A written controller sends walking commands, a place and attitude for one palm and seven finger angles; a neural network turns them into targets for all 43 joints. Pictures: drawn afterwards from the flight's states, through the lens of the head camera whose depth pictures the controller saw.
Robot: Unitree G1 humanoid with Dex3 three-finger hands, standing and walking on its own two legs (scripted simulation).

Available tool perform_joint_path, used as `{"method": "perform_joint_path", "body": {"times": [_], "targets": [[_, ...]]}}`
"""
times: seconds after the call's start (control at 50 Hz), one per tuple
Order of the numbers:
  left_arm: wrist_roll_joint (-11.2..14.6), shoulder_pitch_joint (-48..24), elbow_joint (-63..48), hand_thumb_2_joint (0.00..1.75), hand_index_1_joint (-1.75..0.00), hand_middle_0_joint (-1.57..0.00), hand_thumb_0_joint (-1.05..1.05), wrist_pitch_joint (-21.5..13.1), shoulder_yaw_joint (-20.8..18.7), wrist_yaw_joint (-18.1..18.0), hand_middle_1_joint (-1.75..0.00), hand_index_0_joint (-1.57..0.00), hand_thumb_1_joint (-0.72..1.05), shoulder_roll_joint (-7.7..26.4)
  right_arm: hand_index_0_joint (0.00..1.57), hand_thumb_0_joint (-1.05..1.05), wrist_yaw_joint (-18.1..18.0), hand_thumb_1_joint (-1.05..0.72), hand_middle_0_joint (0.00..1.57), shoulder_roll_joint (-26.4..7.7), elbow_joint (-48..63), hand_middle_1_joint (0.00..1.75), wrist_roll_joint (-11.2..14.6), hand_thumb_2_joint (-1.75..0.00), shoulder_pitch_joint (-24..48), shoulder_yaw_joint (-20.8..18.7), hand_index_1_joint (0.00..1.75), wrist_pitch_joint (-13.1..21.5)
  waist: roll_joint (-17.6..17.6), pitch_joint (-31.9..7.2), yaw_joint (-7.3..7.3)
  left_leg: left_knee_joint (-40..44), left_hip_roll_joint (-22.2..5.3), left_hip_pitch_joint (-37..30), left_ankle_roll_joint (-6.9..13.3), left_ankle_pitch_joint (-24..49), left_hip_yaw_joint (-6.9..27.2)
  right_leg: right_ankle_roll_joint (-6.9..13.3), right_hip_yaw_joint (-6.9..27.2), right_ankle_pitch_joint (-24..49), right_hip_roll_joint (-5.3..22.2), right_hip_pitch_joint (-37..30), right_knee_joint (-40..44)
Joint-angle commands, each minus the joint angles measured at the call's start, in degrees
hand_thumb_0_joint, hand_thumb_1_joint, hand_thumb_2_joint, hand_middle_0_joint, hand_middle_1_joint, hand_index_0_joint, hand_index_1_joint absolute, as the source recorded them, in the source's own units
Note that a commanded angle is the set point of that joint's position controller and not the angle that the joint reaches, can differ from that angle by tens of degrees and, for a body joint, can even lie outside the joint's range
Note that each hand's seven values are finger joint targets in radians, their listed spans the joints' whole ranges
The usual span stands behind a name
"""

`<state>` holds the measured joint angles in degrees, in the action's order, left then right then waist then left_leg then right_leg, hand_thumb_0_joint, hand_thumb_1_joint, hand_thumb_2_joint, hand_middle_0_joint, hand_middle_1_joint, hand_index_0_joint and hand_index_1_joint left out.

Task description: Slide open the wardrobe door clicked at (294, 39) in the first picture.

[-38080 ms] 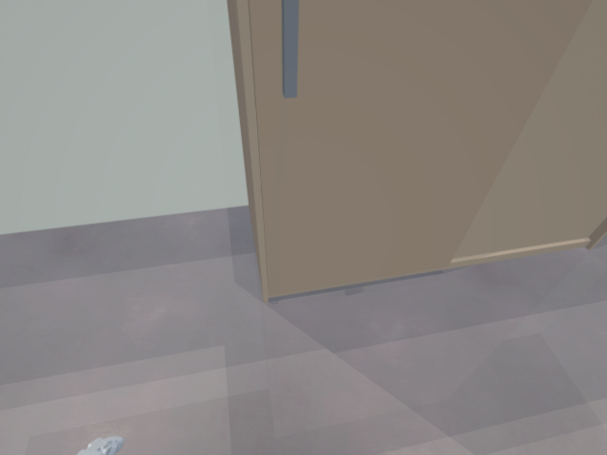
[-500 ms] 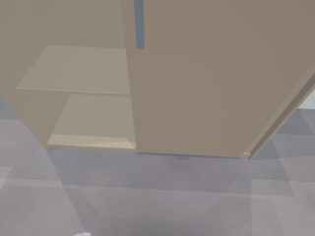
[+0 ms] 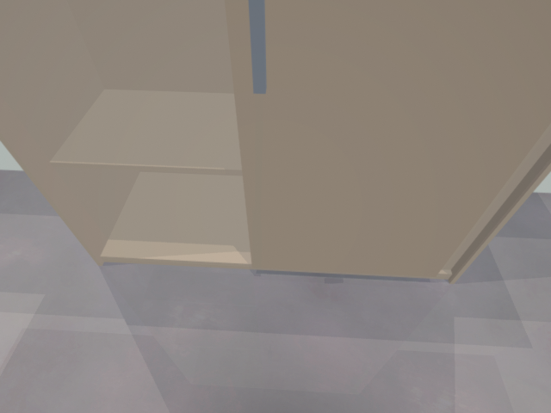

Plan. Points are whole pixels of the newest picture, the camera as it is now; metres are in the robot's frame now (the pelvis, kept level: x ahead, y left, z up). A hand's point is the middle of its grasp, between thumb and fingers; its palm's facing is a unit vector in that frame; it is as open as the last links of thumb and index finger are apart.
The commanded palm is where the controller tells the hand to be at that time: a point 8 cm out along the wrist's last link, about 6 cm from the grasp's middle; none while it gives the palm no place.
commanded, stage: let the arm hang, fingers relaxed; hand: left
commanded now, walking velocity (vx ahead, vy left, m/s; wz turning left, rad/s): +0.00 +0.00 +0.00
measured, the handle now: (259, 40) +0.73 +0.07 +0.20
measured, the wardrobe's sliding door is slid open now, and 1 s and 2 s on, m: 0.64 0.64 0.64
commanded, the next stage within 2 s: look to check the result in 0.30 s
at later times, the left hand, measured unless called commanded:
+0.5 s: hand out of the picture +0.03 +0.17 -0.17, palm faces +0.00 -0.98 -0.20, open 7.3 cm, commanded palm none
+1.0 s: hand out of the picture +0.04 +0.16 -0.17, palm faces +0.00 -0.98 -0.18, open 7.3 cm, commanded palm none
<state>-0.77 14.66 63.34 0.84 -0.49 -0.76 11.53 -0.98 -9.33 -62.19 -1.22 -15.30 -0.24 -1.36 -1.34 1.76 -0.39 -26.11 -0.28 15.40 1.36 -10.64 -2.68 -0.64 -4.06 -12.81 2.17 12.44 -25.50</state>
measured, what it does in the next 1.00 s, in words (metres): stands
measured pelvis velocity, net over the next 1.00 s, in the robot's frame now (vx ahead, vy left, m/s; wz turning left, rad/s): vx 0.03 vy -0.02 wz -0.01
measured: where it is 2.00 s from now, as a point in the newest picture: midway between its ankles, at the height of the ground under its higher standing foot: outside the picture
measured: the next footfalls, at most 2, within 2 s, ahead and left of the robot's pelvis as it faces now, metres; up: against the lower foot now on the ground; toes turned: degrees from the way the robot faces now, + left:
none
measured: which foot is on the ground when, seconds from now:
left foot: down 0.00-1.00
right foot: down 0.00-1.00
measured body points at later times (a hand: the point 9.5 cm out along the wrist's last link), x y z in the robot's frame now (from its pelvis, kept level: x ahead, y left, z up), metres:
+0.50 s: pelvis +0.02 -0.01 +0.00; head +0.04 -0.01 +0.45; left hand +0.04 +0.22 -0.16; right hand +0.04 -0.24 -0.16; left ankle +0.04 +0.10 -0.74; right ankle +0.01 -0.13 -0.74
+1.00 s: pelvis +0.03 -0.02 +0.00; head +0.05 -0.01 +0.45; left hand +0.04 +0.21 -0.16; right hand +0.04 -0.24 -0.15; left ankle +0.04 +0.10 -0.74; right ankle +0.01 -0.13 -0.74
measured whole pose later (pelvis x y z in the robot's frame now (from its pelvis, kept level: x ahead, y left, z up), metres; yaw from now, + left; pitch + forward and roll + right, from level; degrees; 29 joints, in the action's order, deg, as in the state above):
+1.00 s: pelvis +0.03 -0.02 +0.00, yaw +0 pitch -1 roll +0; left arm -0.3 13.6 65.7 -0.5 0.1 -1.2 9.4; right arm -1.7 -9.1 -65.5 -0.7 -13.0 0.2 -0.4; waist 0.3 2.5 -0.6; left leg -22.3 -1.4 9.8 -0.2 -11.6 -2.6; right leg 0.3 -4.1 -13.6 0.8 6.8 -21.3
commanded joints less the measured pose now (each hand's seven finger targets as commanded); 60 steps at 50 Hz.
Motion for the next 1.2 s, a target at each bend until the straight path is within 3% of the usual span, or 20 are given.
{"method": "perform_joint_path", "body": {"times": [0.0,0.1,0.18,0.3,0.44,0.56,0.94,1.18], "targets": [[-0.23,2.26,-1.25,0.90,-0.30,-0.20,0.00,-1.10,-1.23,-0.66,-0.30,-0.20,0.90,5.87,0.20,0.00,-0.52,-0.90,0.20,-7.01,1.53,0.30,-0.09,-0.90,-1.74,-1.57,0.30,1.32,1.18,1.33,0.35,8.10,-5.80,1.29,1.06,-5.23,6.91,2.32,4.65,-3.66,3.37,0.86,5.36],[-0.22,1.82,-1.04,0.90,-0.30,-0.20,0.00,-1.44,-1.29,-0.76,-0.30,-0.20,0.90,5.60,0.20,0.00,-0.56,-0.90,0.20,-6.77,1.02,0.30,-0.01,-0.90,-0.83,-1.32,0.30,1.81,0.45,-0.66,0.42,7.74,-6.00,-0.62,0.92,0.50,6.44,2.00,4.47,0.45,3.59,-1.20,4.88],[-0.08,1.12,-0.73,0.90,-0.30,-0.20,0.00,-1.41,-1.25,-0.77,-0.30,-0.20,0.90,5.17,0.20,0.00,-0.66,-0.90,0.20,-6.45,0.44,0.30,-0.07,-0.90,0.10,-1.06,0.30,1.87,-1.38,0.13,0.33,7.86,-5.81,-1.25,0.67,1.83,6.26,1.92,4.62,1.27,3.90,-1.27,5.36],[-0.07,1.02,-0.37,0.90,-0.30,-0.20,0.00,-1.66,-1.11,-0.81,-0.30,-0.20,0.90,5.20,0.20,0.00,-0.73,-0.90,0.20,-6.45,0.23,0.30,0.08,-0.90,0.22,-1.09,0.30,1.65,0.64,0.77,0.11,7.23,-5.70,-2.93,0.43,3.14,5.57,2.04,4.89,1.72,4.11,-0.82,6.77],[0.09,1.15,0.14,0.90,-0.30,-0.20,0.00,-1.97,-1.04,-0.91,-0.30,-0.20,0.90,5.04,0.20,0.00,-0.90,-0.90,0.20,-6.38,-0.47,0.30,0.16,-0.90,0.21,-0.98,0.30,1.94,1.02,-2.00,-0.01,6.24,-5.99,-5.75,0.39,8.35,4.94,2.00,4.85,6.39,4.59,-2.84,6.62],[0.17,1.30,0.69,0.90,-0.30,-0.20,0.00,-1.85,-0.80,-0.96,-0.30,-0.20,0.90,4.77,0.20,0.00,-0.97,-0.90,0.20,-6.12,-1.09,0.30,0.15,-0.90,0.45,-0.80,0.30,1.63,1.34,0.63,-0.11,6.72,-5.78,-5.37,0.16,6.34,4.85,2.08,5.02,4.21,4.41,-1.72,7.74],[0.27,2.22,1.17,0.90,-0.30,-0.20,0.00,-2.22,-0.84,-1.07,-0.30,-0.20,0.90,4.70,0.20,0.00,-1.25,-0.90,0.20,-5.77,-1.90,0.30,0.25,-0.90,-0.19,-0.75,0.30,1.90,1.52,-0.65,0.06,6.50,-5.99,-6.71,-0.02,9.39,4.32,2.17,4.72,9.21,4.71,-4.33,7.94],[0.31,2.11,1.20,0.90,-0.30,-0.20,0.00,-2.11,-0.79,-1.00,-0.30,-0.20,0.90,4.83,0.20,0.00,-1.26,-0.90,0.20,-5.88,-2.00,0.30,0.22,-0.90,-0.17,-0.78,0.30,1.74,0.94,1.59,0.05,7.16,-5.88,-6.22,-0.05,7.55,4.56,2.21,4.72,6.29,4.55,-3.48,9.09]]}}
